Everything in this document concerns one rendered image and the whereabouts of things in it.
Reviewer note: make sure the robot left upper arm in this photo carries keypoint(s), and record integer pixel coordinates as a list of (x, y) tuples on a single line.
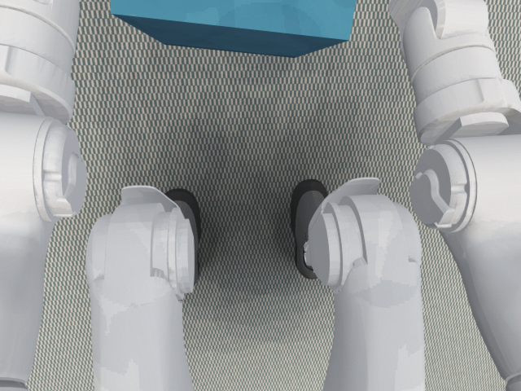
[(42, 179)]

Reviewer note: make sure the left robot thigh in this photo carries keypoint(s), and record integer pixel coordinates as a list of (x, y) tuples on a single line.
[(136, 318)]

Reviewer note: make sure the robot right upper arm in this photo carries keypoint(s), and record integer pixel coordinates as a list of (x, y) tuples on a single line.
[(470, 190)]

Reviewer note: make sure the robot right forearm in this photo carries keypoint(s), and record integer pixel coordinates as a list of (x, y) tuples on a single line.
[(453, 69)]

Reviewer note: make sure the robot left forearm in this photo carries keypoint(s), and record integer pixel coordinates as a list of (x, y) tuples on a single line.
[(37, 44)]

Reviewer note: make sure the right robot thigh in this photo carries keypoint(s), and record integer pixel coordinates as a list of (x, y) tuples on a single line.
[(378, 342)]

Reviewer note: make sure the robot thigh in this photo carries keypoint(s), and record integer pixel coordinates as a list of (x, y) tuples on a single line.
[(378, 342), (136, 318)]

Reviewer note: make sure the carton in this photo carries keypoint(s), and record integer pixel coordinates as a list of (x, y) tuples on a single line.
[(286, 28)]

